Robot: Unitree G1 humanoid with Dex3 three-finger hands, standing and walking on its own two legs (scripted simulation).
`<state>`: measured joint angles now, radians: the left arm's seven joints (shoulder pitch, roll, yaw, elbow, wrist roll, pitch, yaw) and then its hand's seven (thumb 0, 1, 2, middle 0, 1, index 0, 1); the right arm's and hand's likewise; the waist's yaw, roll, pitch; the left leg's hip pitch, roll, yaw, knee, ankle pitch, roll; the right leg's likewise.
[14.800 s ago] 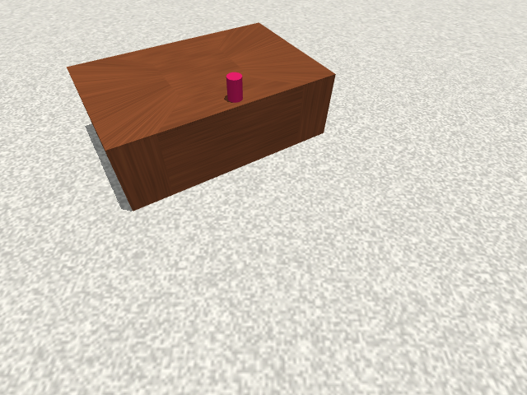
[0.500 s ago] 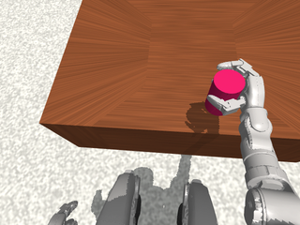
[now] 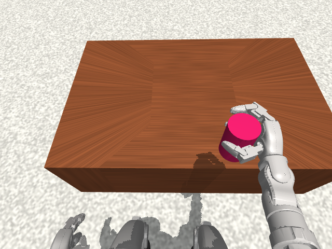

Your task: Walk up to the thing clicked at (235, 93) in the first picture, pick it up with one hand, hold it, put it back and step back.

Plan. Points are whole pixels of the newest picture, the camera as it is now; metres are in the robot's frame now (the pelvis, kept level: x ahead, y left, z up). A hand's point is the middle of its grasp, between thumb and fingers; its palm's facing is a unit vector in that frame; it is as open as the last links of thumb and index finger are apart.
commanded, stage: lift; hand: right
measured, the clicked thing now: (237, 138) +0.38 -0.15 +0.01
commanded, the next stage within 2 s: hold in 0.62 s
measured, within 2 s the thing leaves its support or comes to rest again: neither
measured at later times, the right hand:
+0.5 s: hand (250, 134) +0.36 -0.15 +0.07, palm faces -0.04 +1.00 +0.01, open 10.0 cm
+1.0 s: hand (254, 137) +0.34 -0.15 +0.09, palm faces -0.05 +1.00 +0.02, open 10.0 cm
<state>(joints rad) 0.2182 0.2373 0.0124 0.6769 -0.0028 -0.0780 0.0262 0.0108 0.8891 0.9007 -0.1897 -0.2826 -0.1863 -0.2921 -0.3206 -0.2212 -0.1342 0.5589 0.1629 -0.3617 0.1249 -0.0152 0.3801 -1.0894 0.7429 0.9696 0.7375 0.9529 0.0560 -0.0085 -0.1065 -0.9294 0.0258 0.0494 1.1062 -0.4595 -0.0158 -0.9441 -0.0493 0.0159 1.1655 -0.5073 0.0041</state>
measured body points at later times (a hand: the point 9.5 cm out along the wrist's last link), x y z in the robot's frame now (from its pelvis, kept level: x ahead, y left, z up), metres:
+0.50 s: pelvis +0.01 +0.00 +0.03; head +0.08 -0.01 +0.48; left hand +0.14 +0.25 -0.07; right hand +0.35 -0.21 +0.08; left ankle +0.04 +0.13 -0.65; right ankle +0.03 -0.12 -0.65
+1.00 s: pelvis +0.02 +0.00 +0.05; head +0.07 -0.01 +0.49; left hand +0.16 +0.25 -0.06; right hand +0.34 -0.21 +0.09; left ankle +0.04 +0.13 -0.65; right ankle +0.03 -0.12 -0.65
